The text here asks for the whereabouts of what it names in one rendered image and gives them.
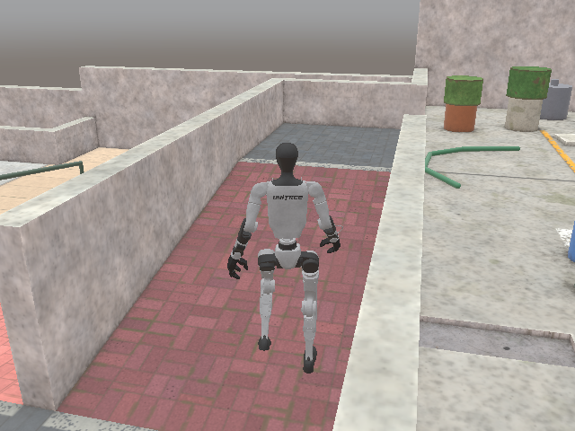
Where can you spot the right robot foot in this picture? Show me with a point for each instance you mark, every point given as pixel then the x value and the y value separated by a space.
pixel 309 365

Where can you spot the robot right upper arm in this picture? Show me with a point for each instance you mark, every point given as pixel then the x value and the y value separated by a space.
pixel 315 190

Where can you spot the right robot forearm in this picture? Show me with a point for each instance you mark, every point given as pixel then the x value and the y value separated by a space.
pixel 331 233

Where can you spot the robot foot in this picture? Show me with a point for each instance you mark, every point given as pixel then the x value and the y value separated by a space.
pixel 264 344
pixel 309 365

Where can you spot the robot right hand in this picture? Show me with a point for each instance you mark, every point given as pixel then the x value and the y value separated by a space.
pixel 336 245

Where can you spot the left robot foot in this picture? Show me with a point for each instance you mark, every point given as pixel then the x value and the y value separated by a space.
pixel 264 344

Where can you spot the robot left hand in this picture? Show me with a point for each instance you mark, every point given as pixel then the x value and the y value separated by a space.
pixel 231 265

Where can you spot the robot left upper arm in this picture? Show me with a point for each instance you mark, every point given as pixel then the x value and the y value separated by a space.
pixel 258 191

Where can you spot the left robot forearm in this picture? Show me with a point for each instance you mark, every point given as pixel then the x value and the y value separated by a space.
pixel 241 242

